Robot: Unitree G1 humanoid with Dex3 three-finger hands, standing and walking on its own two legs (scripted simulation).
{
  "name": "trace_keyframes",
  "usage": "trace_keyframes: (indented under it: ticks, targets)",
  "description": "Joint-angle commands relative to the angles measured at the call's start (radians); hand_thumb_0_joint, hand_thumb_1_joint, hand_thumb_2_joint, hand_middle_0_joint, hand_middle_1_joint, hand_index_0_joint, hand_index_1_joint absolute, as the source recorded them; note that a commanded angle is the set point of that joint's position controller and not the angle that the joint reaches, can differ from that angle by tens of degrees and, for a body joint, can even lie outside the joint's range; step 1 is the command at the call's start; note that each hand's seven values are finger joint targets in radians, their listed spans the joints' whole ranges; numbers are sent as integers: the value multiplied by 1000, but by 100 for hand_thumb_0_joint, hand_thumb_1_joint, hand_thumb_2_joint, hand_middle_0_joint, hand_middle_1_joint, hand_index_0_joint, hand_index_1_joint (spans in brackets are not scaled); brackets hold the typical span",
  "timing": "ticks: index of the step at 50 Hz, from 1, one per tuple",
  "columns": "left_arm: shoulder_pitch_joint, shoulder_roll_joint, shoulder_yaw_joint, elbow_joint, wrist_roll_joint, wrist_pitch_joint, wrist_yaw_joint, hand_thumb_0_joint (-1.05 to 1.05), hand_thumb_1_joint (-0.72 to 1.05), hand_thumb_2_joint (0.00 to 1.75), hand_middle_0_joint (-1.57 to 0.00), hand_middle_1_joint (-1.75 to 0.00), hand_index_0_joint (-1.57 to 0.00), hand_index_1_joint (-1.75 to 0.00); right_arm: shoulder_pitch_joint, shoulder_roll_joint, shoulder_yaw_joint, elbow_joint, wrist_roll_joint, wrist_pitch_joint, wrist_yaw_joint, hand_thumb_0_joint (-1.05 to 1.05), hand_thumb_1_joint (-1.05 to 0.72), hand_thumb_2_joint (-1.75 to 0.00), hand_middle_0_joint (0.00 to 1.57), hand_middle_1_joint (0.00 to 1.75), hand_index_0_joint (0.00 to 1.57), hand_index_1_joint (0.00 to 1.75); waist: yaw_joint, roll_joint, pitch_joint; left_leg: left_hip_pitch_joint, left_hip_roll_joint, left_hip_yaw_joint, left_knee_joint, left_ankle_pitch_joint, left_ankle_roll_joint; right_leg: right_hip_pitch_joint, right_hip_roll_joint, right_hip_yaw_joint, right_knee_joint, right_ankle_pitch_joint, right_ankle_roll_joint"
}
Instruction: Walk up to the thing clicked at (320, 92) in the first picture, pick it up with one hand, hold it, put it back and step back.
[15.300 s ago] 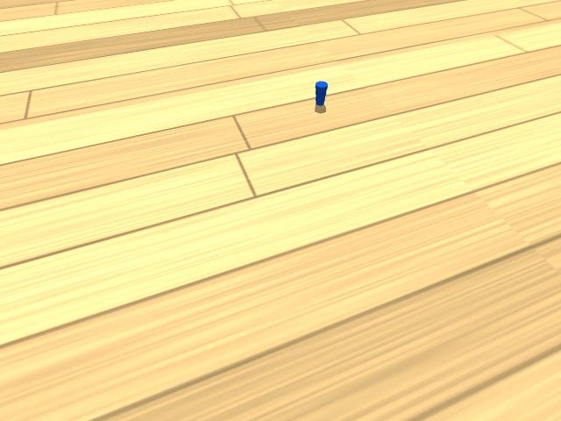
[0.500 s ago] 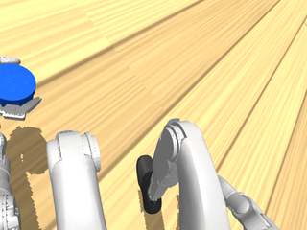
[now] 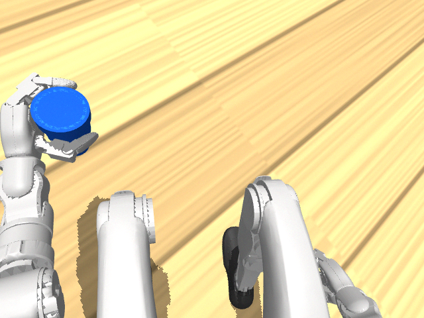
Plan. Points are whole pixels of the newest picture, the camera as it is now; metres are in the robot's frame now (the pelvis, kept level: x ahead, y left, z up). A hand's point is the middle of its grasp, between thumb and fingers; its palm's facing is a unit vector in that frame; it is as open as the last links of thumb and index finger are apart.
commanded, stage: settle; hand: left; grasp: from the side
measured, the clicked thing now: (68, 128) +0.44 +0.24 -0.07
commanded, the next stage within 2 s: lift in 0.62 s
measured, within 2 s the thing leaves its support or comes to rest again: neither
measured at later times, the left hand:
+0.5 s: hand (58, 110) +0.44 +0.24 +0.00, palm faces +0.14 -0.99 -0.06, open 10.2 cm
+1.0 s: hand (52, 104) +0.43 +0.23 +0.03, palm faces +0.12 -0.99 -0.04, open 10.2 cm
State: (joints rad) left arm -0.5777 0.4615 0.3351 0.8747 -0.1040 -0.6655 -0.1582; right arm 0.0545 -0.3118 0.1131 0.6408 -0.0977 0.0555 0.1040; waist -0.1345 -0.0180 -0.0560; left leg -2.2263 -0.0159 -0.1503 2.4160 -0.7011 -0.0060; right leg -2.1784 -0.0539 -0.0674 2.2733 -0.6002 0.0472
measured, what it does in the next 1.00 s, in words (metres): rises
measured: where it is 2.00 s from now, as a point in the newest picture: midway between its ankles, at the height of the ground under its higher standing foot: (190, 295)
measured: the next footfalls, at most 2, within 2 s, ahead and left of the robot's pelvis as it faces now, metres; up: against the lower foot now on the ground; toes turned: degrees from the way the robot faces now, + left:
none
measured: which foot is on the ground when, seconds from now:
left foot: down 0.00-1.00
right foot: down 0.00-1.00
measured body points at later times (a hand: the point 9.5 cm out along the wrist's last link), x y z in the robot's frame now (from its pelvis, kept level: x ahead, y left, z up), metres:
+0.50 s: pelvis +0.00 -0.01 +0.03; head +0.20 +0.06 +0.43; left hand +0.42 +0.29 +0.01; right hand +0.16 -0.27 -0.08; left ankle +0.08 +0.12 -0.30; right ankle +0.13 -0.14 -0.30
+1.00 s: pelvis +0.00 +0.00 +0.05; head +0.19 +0.05 +0.46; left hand +0.42 +0.29 +0.04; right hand +0.15 -0.27 -0.07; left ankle +0.08 +0.12 -0.30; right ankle +0.13 -0.14 -0.30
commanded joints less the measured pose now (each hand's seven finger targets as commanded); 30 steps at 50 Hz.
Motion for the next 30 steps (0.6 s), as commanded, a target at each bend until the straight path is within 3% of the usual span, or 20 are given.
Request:
trace_keyframes:
  ticks: [1, 2, 4, 5, 8, 9, 10, 12, 14, 20, 21, 22, 24, 25, 26, 27, 28, 30]
  targets:
    - [-249, 176, 58, -151, -26, -51, -11, 0, 20, 120, -124, -134, -123, -136, 102, -230, -93, -59, 13, -12, -24, 0, -91, -90, 20, 30, 20, 30, -18, 165, -627, 356, -7, 88, -346, 58, 30, 391, 48, -57, -220, 70, -76]
    - [-327, 192, 54, -270, -29, -62, -12, 0, 21, 121, -125, -134, -124, -137, 114, -229, -105, -57, 10, -14, -27, 0, -91, -90, 20, 30, 20, 30, -7, 184, -678, 373, -7, 96, -341, 77, 30, 416, 49, -49, -221, 86, -78]
    - [-263, 175, 70, -201, -30, -44, -17, 0, 19, 120, -125, -134, -124, -136, 128, -222, -107, -50, 13, -14, -30, 0, -91, -90, 20, 30, 20, 30, -3, 176, -708, 406, -6, 102, -338, 129, 28, 432, 45, -42, -221, 125, -77]
    - [-301, 170, 57, -242, -32, -45, -21, 0, 19, 119, -126, -134, -125, -136, 130, -223, -112, -49, 16, -17, -32, 0, -91, -90, 20, 30, 20, 30, -4, 182, -702, 400, -6, 101, -345, 138, 26, 426, 43, -42, -218, 131, -79]
    - [-300, 157, 58, -212, -25, -35, -21, 0, 14, 120, -125, -134, -124, -136, 125, -213, -114, -52, 19, -19, -36, 0, -91, -90, 20, 30, 20, 30, -8, 191, -677, 418, -4, 97, -372, 112, 26, 402, 40, -41, -234, 103, -82]
    - [-340, 160, 57, -258, -26, -40, -21, 0, 16, 120, -125, -134, -124, -136, 128, -214, -123, -51, 21, -21, -38, 0, -91, -90, 20, 30, 20, 30, -5, 187, -685, 424, -3, 97, -378, 99, 26, 399, 41, -39, -238, 91, -83]
    - [-269, 132, 45, -158, -21, -30, -26, 0, 15, 121, -127, -135, -125, -138, 110, -207, -118, -60, 22, -23, -40, 0, -91, -90, 20, 30, 20, 30, -8, 170, -648, 407, -4, 99, -389, 66, 30, 396, 40, -39, -255, 62, -80]
    - [-352, 172, 73, -266, -29, -41, -26, 0, 15, 121, -127, -136, -126, -138, 131, -215, -133, -51, 21, -28, -42, 0, -92, -90, 20, 30, 20, 30, -1, 176, -702, 419, -6, 106, -383, 79, 32, 420, 40, -31, -258, 77, -81]
    - [-304, 132, 50, -198, -28, -31, -35, 0, 16, 121, -127, -136, -126, -138, 137, -205, -126, -45, 24, -31, -41, 0, -91, -90, 20, 30, 20, 30, 0, 181, -684, 438, -6, 106, -396, 98, 27, 409, 36, -31, -255, 85, -83]
    - [-356, 132, 57, -226, -27, -32, -34, 0, 18, 125, -129, -138, -128, -140, 142, -197, -141, -46, 26, -39, -47, 0, -91, -90, 20, 30, 20, 30, -2, 182, -700, 459, -8, 110, -418, 90, 28, 415, 35, -23, -278, 73, -84]
    - [-296, 111, 56, -147, -25, -23, -34, 0, 17, 126, -131, -140, -129, -142, 136, -192, -138, -49, 30, -42, -49, 0, -91, -90, 20, 30, 20, 30, 5, 149, -675, 454, -8, 110, -428, 72, 30, 409, 36, -23, -288, 54, -83]
    - [-334, 117, 51, -179, -24, -28, -36, 0, 18, 127, -130, -139, -129, -142, 135, -192, -137, -42, 28, -44, -49, 0, -91, -90, 20, 30, 20, 30, -9, 159, -655, 440, -7, 111, -422, 69, 31, 402, 35, -22, -291, 57, -82]
    - [-358, 150, 75, -213, -23, -38, -30, 0, 19, 126, -131, -139, -129, -142, 144, -192, -139, -41, 27, -47, -49, 0, -91, -90, 20, 30, 20, 30, 7, 162, -688, 452, -9, 113, -433, 70, 32, 431, 33, -19, -295, 55, -83]
    - [-307, 135, 73, -148, -19, -30, -33, 0, 18, 127, -130, -139, -129, -141, 146, -191, -139, -39, 27, -46, -50, 0, -91, -90, 20, 30, 20, 30, 8, 149, -697, 472, -8, 115, -427, 95, 30, 429, 34, -17, -296, 72, -83]
    - [-331, 103, 48, -175, -24, -35, -40, 0, 18, 127, -130, -139, -129, -142, 143, -190, -137, -47, 28, -47, -48, 0, -91, -90, 20, 30, 20, 30, -2, 165, -693, 477, -9, 109, -438, 105, 26, 415, 31, -21, -289, 81, -84]
    - [-352, 111, 47, -187, -23, -36, -42, 0, 19, 128, -129, -139, -128, -142, 145, -192, -140, -50, 28, -49, -49, 0, -91, -90, 20, 30, 20, 30, -2, 172, -715, 495, -7, 108, -440, 109, 26, 420, 31, -20, -290, 86, -85]
    - [-375, 164, 85, -233, -21, -40, -36, 0, 19, 128, -130, -140, -129, -142, 156, -194, -147, -40, 28, -48, -52, 0, -91, -90, 20, 30, 20, 30, 16, 183, -737, 509, -8, 113, -443, 123, 26, 434, 30, -14, -292, 95, -86]
    - [-346, 124, 67, -165, -12, -32, -31, 0, 19, 129, -129, -139, -128, -142, 160, -187, -141, -34, 28, -47, -51, 0, -90, -90, 20, 30, 20, 30, 6, 181, -707, 513, -9, 106, -455, 127, 22, 412, 29, -19, -286, 96, -88]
